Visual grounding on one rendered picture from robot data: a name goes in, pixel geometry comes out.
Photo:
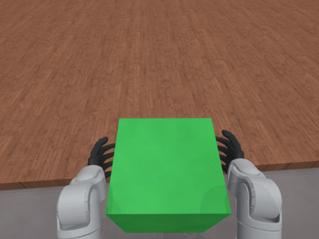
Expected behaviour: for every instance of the robot left hand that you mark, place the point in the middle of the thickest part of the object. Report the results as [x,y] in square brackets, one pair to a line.
[97,157]

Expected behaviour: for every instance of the robot right hand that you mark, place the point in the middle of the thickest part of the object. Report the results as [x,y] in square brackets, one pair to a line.
[233,150]

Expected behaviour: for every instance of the robot right forearm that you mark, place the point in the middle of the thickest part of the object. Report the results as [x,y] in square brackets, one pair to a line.
[259,201]

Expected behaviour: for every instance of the robot left forearm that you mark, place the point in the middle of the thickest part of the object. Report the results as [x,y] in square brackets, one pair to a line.
[78,205]

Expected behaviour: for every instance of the carton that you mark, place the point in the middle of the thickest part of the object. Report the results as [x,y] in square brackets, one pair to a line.
[166,177]

